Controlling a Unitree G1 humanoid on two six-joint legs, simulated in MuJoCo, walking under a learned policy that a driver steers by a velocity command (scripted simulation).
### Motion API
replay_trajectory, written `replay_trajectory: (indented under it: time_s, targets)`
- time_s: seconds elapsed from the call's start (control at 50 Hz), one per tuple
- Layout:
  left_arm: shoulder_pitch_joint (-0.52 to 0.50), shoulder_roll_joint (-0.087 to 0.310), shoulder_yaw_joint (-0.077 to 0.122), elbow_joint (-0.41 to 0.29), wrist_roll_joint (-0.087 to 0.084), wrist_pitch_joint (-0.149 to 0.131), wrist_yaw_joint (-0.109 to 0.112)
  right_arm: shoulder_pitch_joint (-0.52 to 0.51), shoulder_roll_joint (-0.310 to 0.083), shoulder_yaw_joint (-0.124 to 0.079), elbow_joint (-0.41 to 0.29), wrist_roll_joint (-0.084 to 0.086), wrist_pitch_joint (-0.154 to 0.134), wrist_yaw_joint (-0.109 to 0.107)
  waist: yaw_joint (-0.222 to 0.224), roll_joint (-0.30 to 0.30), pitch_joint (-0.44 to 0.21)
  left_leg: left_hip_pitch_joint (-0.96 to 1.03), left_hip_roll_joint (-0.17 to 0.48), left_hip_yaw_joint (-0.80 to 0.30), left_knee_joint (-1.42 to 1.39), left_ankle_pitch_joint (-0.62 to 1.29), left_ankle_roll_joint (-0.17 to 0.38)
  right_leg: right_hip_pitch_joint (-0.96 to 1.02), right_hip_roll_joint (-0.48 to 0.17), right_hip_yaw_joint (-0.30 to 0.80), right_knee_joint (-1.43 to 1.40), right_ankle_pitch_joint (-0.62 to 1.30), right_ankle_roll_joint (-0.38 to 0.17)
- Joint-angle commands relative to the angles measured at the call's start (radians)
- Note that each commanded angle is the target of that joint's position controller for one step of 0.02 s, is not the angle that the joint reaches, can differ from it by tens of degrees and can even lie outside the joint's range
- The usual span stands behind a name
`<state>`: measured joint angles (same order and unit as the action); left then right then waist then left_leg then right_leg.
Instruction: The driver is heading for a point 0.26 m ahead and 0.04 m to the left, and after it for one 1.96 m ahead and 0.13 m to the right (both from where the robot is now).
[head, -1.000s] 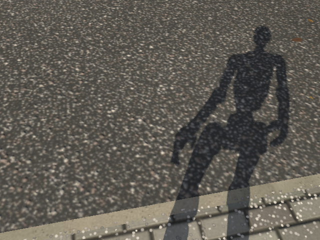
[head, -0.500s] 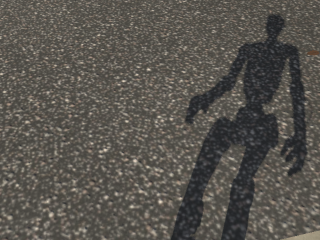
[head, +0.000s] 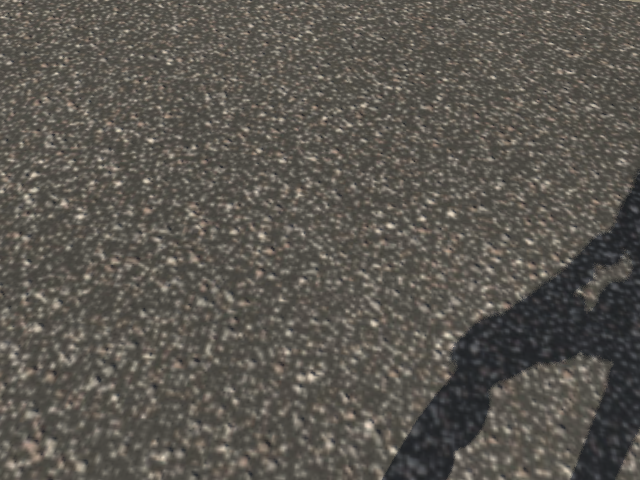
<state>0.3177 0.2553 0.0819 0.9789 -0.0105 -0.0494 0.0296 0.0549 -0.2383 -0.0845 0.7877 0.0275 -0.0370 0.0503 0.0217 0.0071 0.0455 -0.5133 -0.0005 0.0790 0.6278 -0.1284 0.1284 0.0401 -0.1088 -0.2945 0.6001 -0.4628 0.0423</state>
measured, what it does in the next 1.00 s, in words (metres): walks ahead: right foot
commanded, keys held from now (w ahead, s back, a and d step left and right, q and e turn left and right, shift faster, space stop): w+q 0.26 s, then w+e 0.74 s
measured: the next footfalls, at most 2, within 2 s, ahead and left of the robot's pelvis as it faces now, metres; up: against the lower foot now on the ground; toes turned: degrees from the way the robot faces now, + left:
right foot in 0.50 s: +0.49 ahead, -0.07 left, +0.00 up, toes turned +9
left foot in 1.02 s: +0.76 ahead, +0.14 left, +0.00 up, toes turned -11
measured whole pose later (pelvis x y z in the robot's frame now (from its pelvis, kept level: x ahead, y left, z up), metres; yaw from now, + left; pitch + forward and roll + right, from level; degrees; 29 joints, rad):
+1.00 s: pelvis +0.58 +0.03 +0.02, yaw -6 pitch +3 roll +0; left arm 0.42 0.28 0.07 0.81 -0.03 -0.03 0.02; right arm 0.00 -0.26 -0.04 0.67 0.00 -0.13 0.01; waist 0.10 0.02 0.00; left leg -0.46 -0.02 -0.08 0.42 -0.02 -0.01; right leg -0.06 0.12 0.24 0.44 -0.40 -0.07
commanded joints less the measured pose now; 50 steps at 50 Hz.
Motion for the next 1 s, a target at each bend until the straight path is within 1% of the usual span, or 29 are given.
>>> replay_trajectory:
  time_s: [0.02,0.04,0.06,0.08,0.1,0.12,0.16,0.22,0.3,0.34,0.42,0.46,0.48,0.5,0.52,0.54,0.56,0.58,0.6,0.62,0.64,0.7,0.76,0.84,0.9,0.94,0.96,0.98,1.0]
  targets:
    - [0.000,0.038,-0.016,-0.155,0.010,-0.065,-0.014,0.348,-0.332,-0.093,0.004,-0.007,-0.011,-0.022,-0.089,0.236,-0.391,0.902,0.343,-0.918,-0.297,-0.162,0.340,-0.731,0.158,0.272,0.822,-0.145,-0.012]
    - [-0.130,0.117,0.001,-0.181,-0.031,-0.099,-0.028,0.357,-0.243,-0.067,0.005,-0.016,-0.022,-0.016,-0.144,0.108,-0.340,0.890,0.323,-0.845,-0.353,-0.144,0.275,-0.847,0.103,0.389,0.847,-0.085,-0.040]
    - [-0.167,0.120,0.001,-0.192,-0.042,-0.114,-0.032,0.312,-0.194,-0.054,0.004,-0.013,-0.032,-0.017,-0.122,0.080,-0.226,0.771,0.287,-0.679,-0.342,-0.073,0.231,-0.874,0.058,0.376,0.782,0.007,-0.067]
    - [-0.164,0.116,0.004,-0.174,-0.020,-0.117,-0.023,0.229,-0.163,-0.044,-0.015,-0.009,-0.037,-0.017,-0.070,-0.008,-0.157,0.612,0.237,-0.557,-0.342,0.017,0.192,-0.809,0.012,0.375,0.691,0.080,-0.069]
    - [-0.153,0.134,0.016,-0.166,0.001,-0.106,-0.017,0.171,-0.127,-0.032,-0.033,-0.010,-0.039,-0.020,-0.034,-0.006,-0.123,0.492,0.202,-0.475,-0.356,0.106,0.170,-0.735,-0.015,0.373,0.611,0.121,-0.061]
    - [-0.137,0.137,0.022,-0.167,0.005,-0.090,-0.018,0.152,-0.115,-0.025,-0.045,-0.017,-0.039,-0.025,-0.009,0.009,-0.116,0.420,0.184,-0.446,-0.378,0.145,0.165,-0.674,-0.028,0.377,0.575,0.148,-0.052]
    - [-0.142,0.113,0.021,-0.180,0.017,-0.067,-0.016,0.169,-0.143,-0.029,-0.046,-0.013,-0.044,-0.037,0.003,0.010,-0.100,0.349,0.165,-0.404,-0.401,0.226,0.172,-0.647,-0.023,0.359,0.488,0.182,-0.021]
    - [-0.255,0.091,0.013,-0.222,0.025,-0.056,-0.011,0.225,-0.181,-0.038,-0.040,-0.010,-0.043,-0.058,-0.026,0.026,-0.060,0.311,0.131,-0.352,-0.414,0.253,0.152,-0.683,0.008,0.341,0.290,0.335,0.014]
    - [-0.358,0.057,-0.008,-0.245,0.013,-0.066,-0.032,0.271,-0.156,-0.028,-0.024,-0.010,-0.036,-0.067,-0.080,0.084,-0.043,0.299,0.090,-0.287,-0.411,0.133,0.092,-0.604,0.057,0.317,0.001,0.584,0.004]
    - [-0.396,0.063,-0.012,-0.255,0.005,-0.073,-0.045,0.306,-0.153,-0.024,-0.001,-0.013,-0.040,-0.064,-0.108,0.093,-0.024,0.330,0.121,-0.297,-0.411,0.094,0.087,-0.590,0.056,0.311,-0.042,0.644,-0.014]
    - [-0.440,0.098,-0.013,-0.288,-0.001,-0.083,-0.068,0.352,-0.171,-0.026,0.030,-0.020,-0.033,-0.068,-0.119,0.090,0.005,0.554,0.217,-0.325,-0.341,0.236,0.076,-0.712,0.056,0.307,-0.090,0.487,-0.085]
    - [-0.374,0.120,-0.007,-0.278,-0.004,-0.085,-0.077,0.325,-0.189,-0.030,0.029,-0.023,-0.027,-0.073,-0.077,0.104,-0.026,0.605,0.221,-0.287,-0.268,0.474,0.048,-0.636,0.086,0.281,-0.103,0.398,-0.125]
    - [-0.288,0.141,0.005,-0.255,-0.002,-0.083,-0.077,0.301,-0.198,-0.031,0.023,-0.024,-0.023,-0.074,-0.028,0.110,-0.085,0.603,0.199,-0.251,-0.177,0.671,0.033,-0.508,0.125,0.248,-0.112,0.393,-0.149]
    - [-0.144,0.175,0.022,-0.214,0.002,-0.081,-0.075,0.277,-0.191,-0.024,0.013,-0.027,-0.020,-0.075,0.044,0.084,-0.178,0.557,0.150,-0.201,-0.006,0.762,0.008,-0.306,0.134,0.255,-0.117,0.441,-0.184]
    - [0.021,0.224,0.032,-0.187,0.010,-0.075,-0.073,0.279,-0.163,-0.009,-0.008,-0.044,-0.021,-0.077,0.096,-0.026,-0.305,0.374,0.094,-0.159,0.279,0.500,-0.022,-0.029,-0.019,0.475,-0.105,0.482,-0.250]
    - [0.080,0.287,0.049,-0.169,0.005,-0.070,-0.081,0.416,-0.065,0.017,-0.013,-0.039,-0.042,-0.063,0.024,-0.315,-0.389,-0.051,-0.089,-0.125,0.630,-0.257,-0.111,0.313,-0.221,0.961,-0.197,0.317,-0.427]
    - [0.071,0.198,0.028,-0.168,-0.022,-0.063,-0.082,0.358,-0.135,0.014,-0.016,-0.027,-0.065,-0.054,0.062,-0.231,-0.357,-0.206,-0.056,-0.224,0.717,-0.395,-0.101,0.340,-0.217,1.087,-0.298,0.098,-0.402]
    - [0.000,0.158,0.017,-0.192,-0.016,-0.058,-0.074,0.238,-0.177,0.004,-0.051,-0.003,-0.083,-0.047,0.070,-0.149,-0.203,-0.272,-0.007,-0.223,0.710,-0.310,-0.090,0.215,-0.187,0.956,-0.318,0.106,-0.354]
    - [-0.051,0.150,0.012,-0.212,0.000,-0.053,-0.071,0.171,-0.169,0.008,-0.067,-0.009,-0.093,-0.049,0.052,-0.035,-0.135,-0.238,0.028,-0.204,0.653,-0.244,-0.086,0.077,-0.147,0.854,-0.333,0.201,-0.329]
    - [-0.078,0.138,0.006,-0.221,0.003,-0.051,-0.069,0.145,-0.163,0.003,-0.077,-0.029,-0.098,-0.052,0.024,0.008,-0.085,-0.210,0.051,-0.192,0.577,-0.209,-0.095,-0.028,-0.117,0.792,-0.347,0.319,-0.328]
    - [-0.086,0.129,0.000,-0.226,0.010,-0.053,-0.066,0.155,-0.160,-0.002,-0.083,-0.042,-0.095,-0.054,-0.005,-0.010,-0.092,-0.149,0.072,-0.193,0.517,-0.184,-0.102,-0.083,-0.089,0.746,-0.359,0.409,-0.322]
    - [-0.068,0.145,0.005,-0.231,-0.002,-0.050,-0.054,0.165,-0.128,0.001,-0.095,-0.045,-0.073,-0.063,-0.030,-0.063,-0.086,-0.115,0.078,-0.164,0.377,-0.174,-0.142,-0.166,-0.055,0.669,-0.385,0.527,-0.330]
    - [-0.025,0.182,0.018,-0.229,-0.009,-0.041,-0.033,0.061,-0.104,0.010,-0.130,-0.045,-0.064,-0.069,-0.004,-0.062,-0.060,-0.115,0.060,-0.148,0.187,-0.012,-0.177,-0.228,-0.022,0.612,-0.398,0.539,-0.306]
    - [0.043,0.176,0.019,-0.219,-0.017,-0.020,-0.018,-0.070,-0.082,0.019,-0.165,-0.034,-0.076,-0.055,0.046,-0.089,-0.053,-0.010,0.003,-0.139,-0.041,0.199,-0.182,-0.272,0.027,0.583,-0.367,0.488,-0.251]
    - [0.087,0.169,0.018,-0.212,-0.020,-0.005,-0.014,-0.135,-0.099,0.015,-0.191,-0.023,-0.088,-0.042,0.063,-0.096,-0.047,0.010,-0.021,-0.156,-0.121,0.180,-0.174,-0.209,0.004,0.653,-0.310,0.445,-0.244]
    - [0.087,0.173,0.021,-0.217,-0.019,0.003,-0.008,-0.136,-0.122,0.008,-0.197,-0.019,-0.099,-0.035,0.050,-0.109,-0.045,0.037,-0.028,-0.169,-0.171,0.115,-0.160,-0.155,-0.016,0.715,-0.260,0.430,-0.236]
    - [0.075,0.177,0.024,-0.223,-0.017,0.007,-0.006,-0.111,-0.136,0.002,-0.192,-0.017,-0.104,-0.035,0.031,-0.126,-0.049,0.075,-0.027,-0.168,-0.187,0.079,-0.146,-0.144,-0.022,0.737,-0.231,0.451,-0.229]
    - [0.053,0.171,0.023,-0.232,-0.017,0.009,-0.006,-0.046,-0.151,-0.007,-0.176,-0.017,-0.109,-0.038,-0.008,-0.136,-0.070,0.167,-0.026,-0.156,-0.224,0.080,-0.123,-0.153,-0.008,0.739,-0.184,0.490,-0.213]
    - [0.030,0.145,0.015,-0.248,-0.012,0.007,-0.009,0.059,-0.182,-0.021,-0.155,-0.027,-0.113,-0.045,-0.062,-0.128,-0.142,0.345,0.017,-0.172,-0.228,0.092,-0.085,-0.200,0.036,0.703,-0.069,0.540,-0.184]
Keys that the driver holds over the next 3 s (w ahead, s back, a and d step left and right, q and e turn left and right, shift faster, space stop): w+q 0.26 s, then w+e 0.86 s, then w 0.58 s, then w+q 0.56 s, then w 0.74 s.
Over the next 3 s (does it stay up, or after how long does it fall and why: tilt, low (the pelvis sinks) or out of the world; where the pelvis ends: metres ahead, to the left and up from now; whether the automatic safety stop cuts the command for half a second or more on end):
stays up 1.66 -0.11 0.02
